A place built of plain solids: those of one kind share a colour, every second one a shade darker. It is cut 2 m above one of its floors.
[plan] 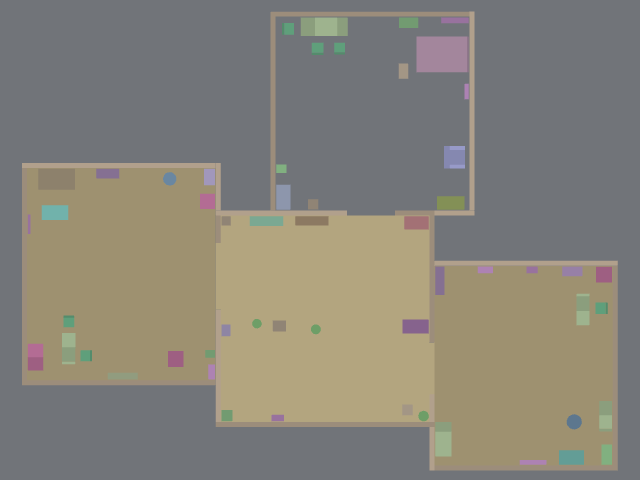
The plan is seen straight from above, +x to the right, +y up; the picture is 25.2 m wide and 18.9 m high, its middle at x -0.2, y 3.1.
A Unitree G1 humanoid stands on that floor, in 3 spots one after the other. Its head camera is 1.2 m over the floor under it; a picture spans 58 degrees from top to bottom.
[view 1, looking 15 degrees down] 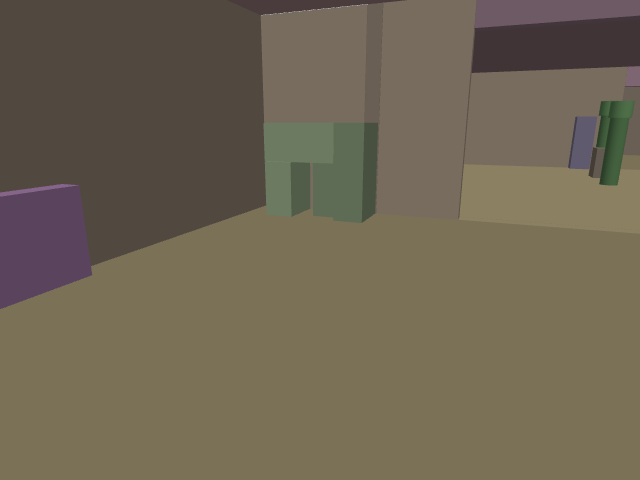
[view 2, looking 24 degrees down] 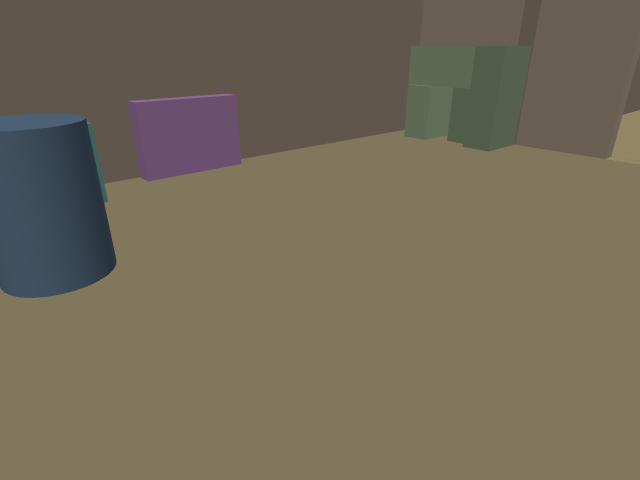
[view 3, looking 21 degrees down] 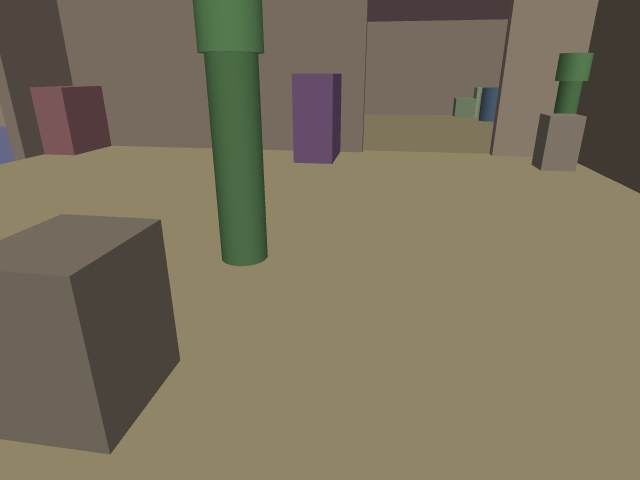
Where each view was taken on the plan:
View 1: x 10.07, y -2.58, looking -158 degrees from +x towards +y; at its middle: floor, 4.64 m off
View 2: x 10.14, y -1.37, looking -131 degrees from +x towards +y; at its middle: floor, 2.95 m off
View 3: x -3.04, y -1.37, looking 9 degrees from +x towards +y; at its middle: floor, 3.35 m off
